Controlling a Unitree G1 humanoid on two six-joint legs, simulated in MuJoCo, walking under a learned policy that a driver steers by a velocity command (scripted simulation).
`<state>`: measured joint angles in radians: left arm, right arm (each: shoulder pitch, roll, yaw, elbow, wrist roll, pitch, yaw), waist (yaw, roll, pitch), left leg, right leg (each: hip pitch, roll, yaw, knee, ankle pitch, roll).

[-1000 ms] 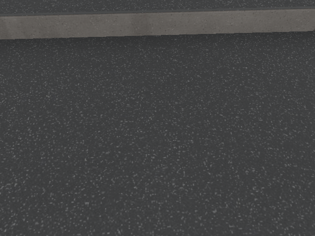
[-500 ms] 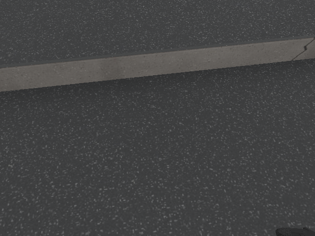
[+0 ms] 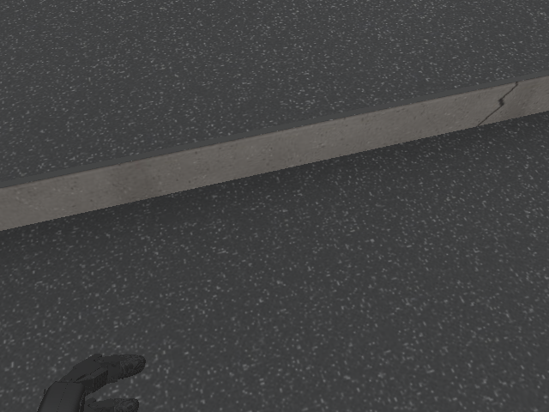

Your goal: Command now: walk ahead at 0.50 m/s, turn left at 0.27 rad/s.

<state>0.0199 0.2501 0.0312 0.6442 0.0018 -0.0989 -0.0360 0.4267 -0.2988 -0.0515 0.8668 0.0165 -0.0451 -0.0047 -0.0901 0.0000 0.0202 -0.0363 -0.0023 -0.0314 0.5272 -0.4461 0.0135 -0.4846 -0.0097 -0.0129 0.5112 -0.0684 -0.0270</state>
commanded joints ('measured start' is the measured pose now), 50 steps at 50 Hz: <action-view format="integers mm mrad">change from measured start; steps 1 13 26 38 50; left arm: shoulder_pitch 439 184 331 150 261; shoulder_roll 239 148 77 61 143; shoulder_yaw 88 69 41 13 46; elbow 33 110 90 79 114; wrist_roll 8 13 22 74 40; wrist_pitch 9 -19 30 50 46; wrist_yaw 21 36 47 8 -5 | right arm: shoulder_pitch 58 -192 10 -80 -89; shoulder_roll -50 -32 -327 -126 -132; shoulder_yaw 7 -21 -130 -42 -40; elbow -89 -163 -181 -155 -76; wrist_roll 4 5 20 -34 -59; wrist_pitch -43 13 27 -29 -27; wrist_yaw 2 13 23 21 0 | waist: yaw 213 92 26 96 155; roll -250 -57 283 59 42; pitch -446 21 -233 -25 -65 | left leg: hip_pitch -665 -635 357 -178 95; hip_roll -30 140 238 105 180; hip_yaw -96 -54 -458 -93 66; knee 703 379 -32 -349 31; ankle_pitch -139 429 210 613 975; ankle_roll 4 -27 344 207 101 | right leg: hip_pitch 914 340 -128 -69 200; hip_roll -425 -231 -29 -104 56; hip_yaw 705 -53 -200 -22 -64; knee -143 -391 733 322 -34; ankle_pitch -173 119 -341 6 -126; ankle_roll -267 -156 62 77 -105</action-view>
